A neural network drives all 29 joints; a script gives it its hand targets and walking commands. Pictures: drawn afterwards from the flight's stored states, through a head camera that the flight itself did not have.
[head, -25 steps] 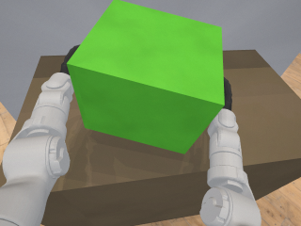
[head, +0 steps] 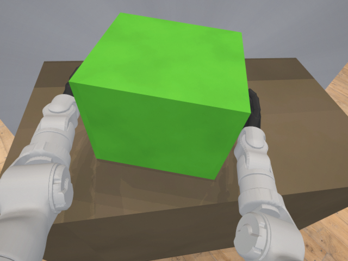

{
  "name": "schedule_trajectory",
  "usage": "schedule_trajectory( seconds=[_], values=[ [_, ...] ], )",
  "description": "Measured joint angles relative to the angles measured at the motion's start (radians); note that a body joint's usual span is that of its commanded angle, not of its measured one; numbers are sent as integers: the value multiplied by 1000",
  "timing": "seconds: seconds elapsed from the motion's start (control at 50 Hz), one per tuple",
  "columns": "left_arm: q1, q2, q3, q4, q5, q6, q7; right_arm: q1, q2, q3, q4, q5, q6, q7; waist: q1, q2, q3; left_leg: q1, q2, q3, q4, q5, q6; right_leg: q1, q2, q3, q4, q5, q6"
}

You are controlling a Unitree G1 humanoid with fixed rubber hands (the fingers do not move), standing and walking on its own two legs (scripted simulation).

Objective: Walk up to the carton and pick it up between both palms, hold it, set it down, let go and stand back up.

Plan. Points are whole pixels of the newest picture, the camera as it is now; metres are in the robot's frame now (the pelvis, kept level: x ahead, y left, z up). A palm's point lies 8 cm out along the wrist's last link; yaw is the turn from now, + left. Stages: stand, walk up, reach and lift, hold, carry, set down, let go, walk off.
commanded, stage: set down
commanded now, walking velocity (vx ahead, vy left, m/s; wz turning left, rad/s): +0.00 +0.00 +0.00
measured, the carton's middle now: (167, 96) +0.49 -0.03 +0.10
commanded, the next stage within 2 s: none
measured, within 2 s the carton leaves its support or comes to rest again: neither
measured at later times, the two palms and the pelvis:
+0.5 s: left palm (67, 96) +0.47 +0.20 +0.12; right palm (257, 129) +0.37 -0.23 +0.10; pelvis -0.02 +0.01 -0.01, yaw -1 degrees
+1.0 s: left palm (36, 117) +0.41 +0.25 +0.12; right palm (271, 150) +0.31 -0.25 +0.08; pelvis -0.05 +0.00 -0.01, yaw +0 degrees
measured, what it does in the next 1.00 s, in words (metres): stands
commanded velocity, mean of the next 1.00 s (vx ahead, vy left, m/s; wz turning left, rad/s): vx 0.00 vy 0.00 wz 0.00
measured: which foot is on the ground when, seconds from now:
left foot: down 0.00-1.00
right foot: down 0.00-1.00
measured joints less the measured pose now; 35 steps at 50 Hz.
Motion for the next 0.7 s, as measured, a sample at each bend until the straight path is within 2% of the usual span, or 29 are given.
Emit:
schedule_trajectory(
  seconds=[0.14,0.24,0.32,0.4,0.48,0.56,0.64,0.7],
  values=[
    [-20,32,-78,61,-73,-33,17,-33,-60,105,120,116,-13,-45,-8,-9,-33,-44,11,5,20,-2,-3,-46,10,6,18,1,-3],
    [-60,55,-235,132,-218,-50,43,-75,-140,231,249,247,2,-78,-22,0,-72,-130,17,-6,70,-14,-5,-118,19,-4,46,-2,-6],
    [-97,66,-325,171,-299,-66,63,-88,-173,322,288,342,-5,-93,-31,12,-113,-215,22,-13,121,-26,-5,-196,25,-10,85,-10,-6],
    [-116,86,-356,187,-352,-54,76,-105,-201,399,310,432,-7,-105,-37,20,-133,-260,29,-7,158,-40,-3,-240,31,-3,116,-16,-4],
    [-127,109,-385,207,-392,-36,83,-118,-249,445,324,511,0,-103,-31,29,-134,-271,34,1,182,-50,-1,-250,36,6,129,-18,-2],
    [-99,135,-421,176,-430,-29,77,-106,-319,512,328,589,-3,-87,-19,34,-129,-264,32,6,186,-50,3,-246,33,10,137,-19,0],
    [-96,167,-457,171,-494,-25,70,-97,-374,530,301,626,20,-73,-14,38,-121,-274,26,-1,198,-48,7,-257,28,2,160,-26,1],
    [-78,203,-455,142,-504,-20,63,-87,-389,536,274,635,18,-68,-20,35,-110,-271,20,-6,194,-39,7,-259,23,-4,171,-29,1]
  ],
)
